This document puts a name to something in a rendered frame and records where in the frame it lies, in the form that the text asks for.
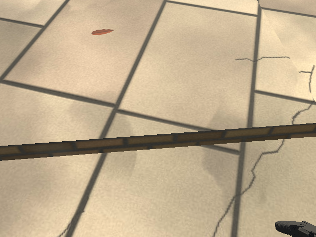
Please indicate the robot right hand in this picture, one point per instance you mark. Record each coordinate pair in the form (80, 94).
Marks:
(296, 228)

